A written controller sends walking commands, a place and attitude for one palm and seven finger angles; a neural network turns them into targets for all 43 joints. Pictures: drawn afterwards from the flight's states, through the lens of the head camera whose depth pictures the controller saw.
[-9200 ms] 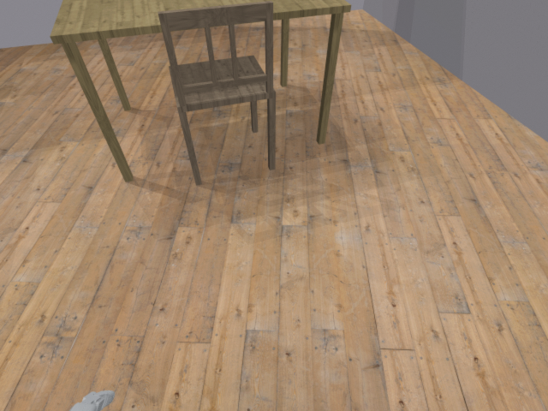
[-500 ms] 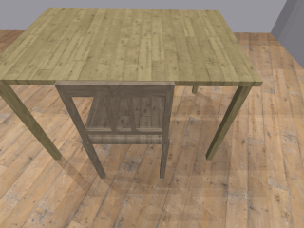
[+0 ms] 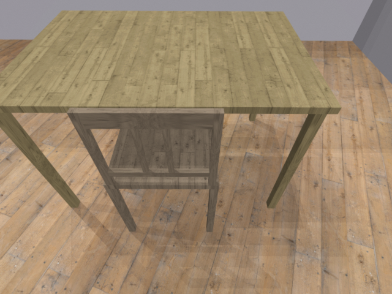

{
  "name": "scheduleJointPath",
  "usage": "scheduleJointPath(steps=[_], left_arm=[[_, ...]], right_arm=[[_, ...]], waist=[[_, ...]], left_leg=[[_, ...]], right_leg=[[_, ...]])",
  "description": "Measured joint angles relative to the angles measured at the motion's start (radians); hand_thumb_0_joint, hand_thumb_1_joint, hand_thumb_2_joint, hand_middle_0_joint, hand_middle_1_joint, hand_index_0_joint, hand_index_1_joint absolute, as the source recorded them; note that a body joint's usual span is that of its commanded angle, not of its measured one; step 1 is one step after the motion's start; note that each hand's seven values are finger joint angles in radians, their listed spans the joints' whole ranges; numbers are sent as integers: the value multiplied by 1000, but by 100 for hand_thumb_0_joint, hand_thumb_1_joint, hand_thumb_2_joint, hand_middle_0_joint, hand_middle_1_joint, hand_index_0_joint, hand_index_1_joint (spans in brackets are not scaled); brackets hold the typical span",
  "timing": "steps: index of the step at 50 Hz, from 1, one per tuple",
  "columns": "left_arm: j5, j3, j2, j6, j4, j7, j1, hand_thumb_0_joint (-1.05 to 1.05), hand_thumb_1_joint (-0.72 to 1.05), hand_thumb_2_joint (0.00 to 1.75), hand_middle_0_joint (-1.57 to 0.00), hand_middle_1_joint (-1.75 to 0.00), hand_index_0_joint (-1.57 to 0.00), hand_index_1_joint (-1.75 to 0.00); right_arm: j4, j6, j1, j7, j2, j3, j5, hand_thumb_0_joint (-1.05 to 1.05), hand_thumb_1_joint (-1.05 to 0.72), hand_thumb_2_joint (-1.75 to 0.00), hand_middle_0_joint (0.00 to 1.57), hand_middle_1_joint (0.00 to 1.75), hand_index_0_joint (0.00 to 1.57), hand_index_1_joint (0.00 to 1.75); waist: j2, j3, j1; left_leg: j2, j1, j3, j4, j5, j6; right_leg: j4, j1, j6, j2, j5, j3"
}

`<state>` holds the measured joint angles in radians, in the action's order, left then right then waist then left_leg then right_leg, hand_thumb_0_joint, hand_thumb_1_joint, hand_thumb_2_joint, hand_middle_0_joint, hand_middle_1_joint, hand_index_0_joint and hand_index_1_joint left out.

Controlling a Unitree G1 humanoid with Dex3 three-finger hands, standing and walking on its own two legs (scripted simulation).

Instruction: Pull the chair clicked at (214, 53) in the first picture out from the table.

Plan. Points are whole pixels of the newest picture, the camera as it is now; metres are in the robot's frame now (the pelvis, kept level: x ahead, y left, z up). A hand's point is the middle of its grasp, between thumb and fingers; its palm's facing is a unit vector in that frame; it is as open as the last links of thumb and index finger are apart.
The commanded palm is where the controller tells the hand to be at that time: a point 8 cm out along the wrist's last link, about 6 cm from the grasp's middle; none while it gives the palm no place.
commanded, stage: look again from close up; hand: left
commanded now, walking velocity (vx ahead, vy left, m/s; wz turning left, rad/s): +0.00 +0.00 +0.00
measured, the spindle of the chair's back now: (140, 150) +0.54 +0.21 -0.11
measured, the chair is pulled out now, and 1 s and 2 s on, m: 0.00 0.00 0.00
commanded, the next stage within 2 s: shuffle to correct the standing spot in 0.34 s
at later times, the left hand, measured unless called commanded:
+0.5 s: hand out of the picture +0.01 +0.15 -0.17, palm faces +0.04 -0.98 -0.19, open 7.4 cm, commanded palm none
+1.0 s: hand out of the picture +0.08 +0.17 -0.19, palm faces +0.08 -0.98 -0.20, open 7.4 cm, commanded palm none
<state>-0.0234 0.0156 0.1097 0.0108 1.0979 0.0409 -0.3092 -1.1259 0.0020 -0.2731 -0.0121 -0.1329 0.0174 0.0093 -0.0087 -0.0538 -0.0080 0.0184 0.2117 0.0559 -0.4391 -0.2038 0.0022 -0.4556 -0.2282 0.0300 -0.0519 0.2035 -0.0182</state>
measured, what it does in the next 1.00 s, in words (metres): shifts its weight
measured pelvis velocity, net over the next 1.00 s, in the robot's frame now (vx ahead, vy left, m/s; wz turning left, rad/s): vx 0.10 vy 0.00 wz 0.02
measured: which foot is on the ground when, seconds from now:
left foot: down 0.00-0.96, up 0.98-1.00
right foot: down 0.00-1.00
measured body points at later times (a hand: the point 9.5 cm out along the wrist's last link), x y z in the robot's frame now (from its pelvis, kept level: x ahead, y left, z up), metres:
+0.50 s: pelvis +0.01 -0.01 +0.00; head +0.03 -0.02 +0.45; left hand +0.00 +0.21 -0.16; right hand +0.00 -0.22 -0.17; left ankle +0.02 +0.12 -0.74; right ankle +0.03 -0.14 -0.74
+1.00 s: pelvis +0.10 +0.00 -0.01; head +0.13 +0.00 +0.43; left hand +0.08 +0.22 -0.17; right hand +0.06 -0.20 -0.18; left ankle +0.03 +0.11 -0.73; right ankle +0.03 -0.13 -0.74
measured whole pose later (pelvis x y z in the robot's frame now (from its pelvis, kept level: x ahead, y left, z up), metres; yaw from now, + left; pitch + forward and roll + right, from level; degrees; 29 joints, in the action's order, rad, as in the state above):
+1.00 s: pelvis +0.10 +0.00 -0.01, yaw +1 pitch +1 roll -1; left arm -0.03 0.05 0.11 0.05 1.10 0.03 -0.33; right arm -1.15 -0.02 -0.35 -0.03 -0.12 0.01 0.01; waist -0.03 -0.04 0.00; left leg 0.04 0.25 0.06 -0.74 -0.48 0.00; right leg -0.56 -0.14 0.04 -0.06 0.42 -0.09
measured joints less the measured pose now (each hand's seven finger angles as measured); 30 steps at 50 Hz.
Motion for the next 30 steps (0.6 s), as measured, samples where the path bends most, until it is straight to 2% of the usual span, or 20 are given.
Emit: scheduleJointPath(steps=[24,30], left_arm=[[2,0,9,3,10,-3,10,0,91,89,-20,-30,-20,-30],[-2,7,10,-2,14,-12,-14,0,91,89,-20,-30,-20,-30]], right_arm=[[-16,-1,-3,-3,0,-9,3,1,-91,-90,20,30,20,30],[-25,4,-31,1,-3,-6,11,1,-91,-90,20,30,20,30]], waist=[[-5,5,0],[-2,32,3]], left_leg=[[12,-22,-10,19,-8,14],[12,-24,-12,-14,-44,13]], right_leg=[[15,23,-12,12,14,-11],[-12,29,-14,11,48,-13]])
